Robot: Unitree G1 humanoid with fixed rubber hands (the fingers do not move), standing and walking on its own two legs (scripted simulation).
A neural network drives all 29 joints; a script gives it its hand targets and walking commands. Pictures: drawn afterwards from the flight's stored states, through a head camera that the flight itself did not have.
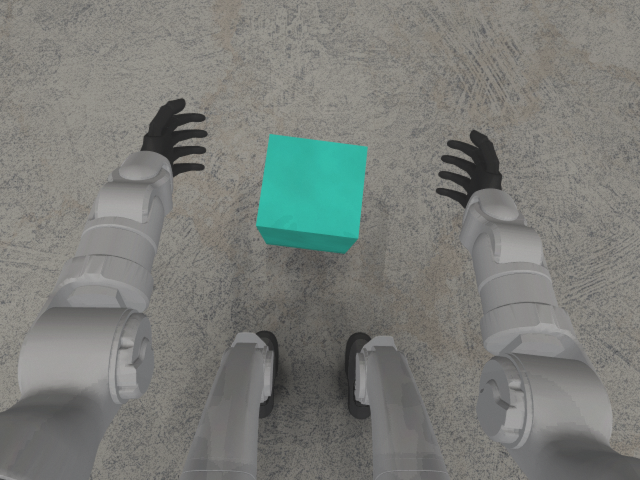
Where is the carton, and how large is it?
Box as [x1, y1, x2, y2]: [256, 134, 367, 253]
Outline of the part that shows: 270,134 256,226 266,243 344,253 357,239 367,147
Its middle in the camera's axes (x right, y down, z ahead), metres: -0.01 -0.08 +0.93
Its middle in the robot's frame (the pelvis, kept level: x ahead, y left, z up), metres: +0.55 +0.00 -0.54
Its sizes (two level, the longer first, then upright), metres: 0.210 0.200 0.250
